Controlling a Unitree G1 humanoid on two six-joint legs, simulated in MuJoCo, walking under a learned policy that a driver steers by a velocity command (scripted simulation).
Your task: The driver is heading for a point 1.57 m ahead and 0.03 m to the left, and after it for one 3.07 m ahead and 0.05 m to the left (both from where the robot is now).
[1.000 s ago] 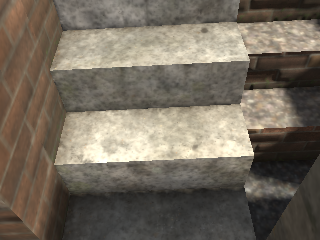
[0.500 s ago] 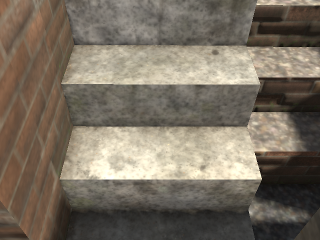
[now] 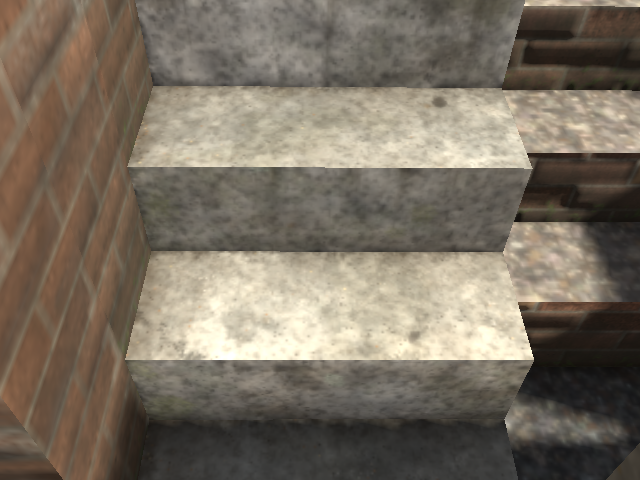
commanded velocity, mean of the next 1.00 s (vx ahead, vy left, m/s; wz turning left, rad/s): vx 0.15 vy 0.00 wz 0.00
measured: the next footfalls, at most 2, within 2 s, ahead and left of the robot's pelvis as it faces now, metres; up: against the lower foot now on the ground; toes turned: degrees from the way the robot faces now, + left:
left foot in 1.06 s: +0.07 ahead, +0.09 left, +0.00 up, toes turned +1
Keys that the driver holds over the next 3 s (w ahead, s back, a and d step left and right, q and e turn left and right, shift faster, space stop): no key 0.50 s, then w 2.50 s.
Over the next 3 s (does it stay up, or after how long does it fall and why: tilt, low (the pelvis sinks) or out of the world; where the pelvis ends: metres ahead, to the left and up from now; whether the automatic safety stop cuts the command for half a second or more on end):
stays up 0.05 0.01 0.01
